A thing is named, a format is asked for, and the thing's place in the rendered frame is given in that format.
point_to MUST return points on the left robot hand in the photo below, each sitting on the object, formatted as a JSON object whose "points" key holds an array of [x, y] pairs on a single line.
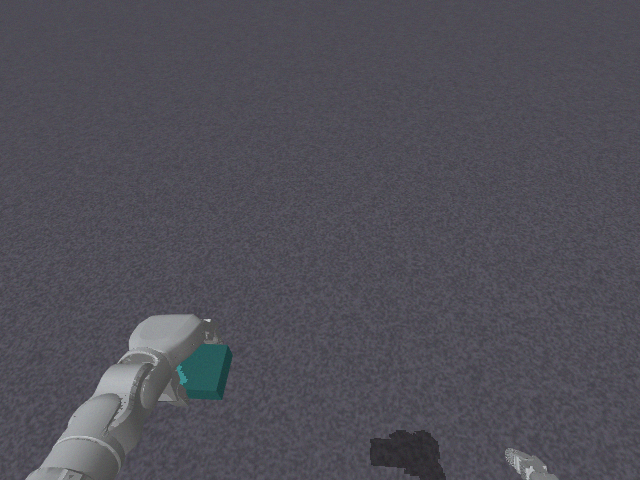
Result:
{"points": [[176, 337]]}

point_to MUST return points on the left robot arm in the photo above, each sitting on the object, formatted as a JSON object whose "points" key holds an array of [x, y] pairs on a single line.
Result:
{"points": [[108, 425]]}

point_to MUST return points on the small box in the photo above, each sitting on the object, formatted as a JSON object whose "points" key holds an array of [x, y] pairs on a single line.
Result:
{"points": [[204, 373]]}

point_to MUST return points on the right robot hand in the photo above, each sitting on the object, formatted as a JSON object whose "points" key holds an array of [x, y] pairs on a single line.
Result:
{"points": [[530, 468]]}

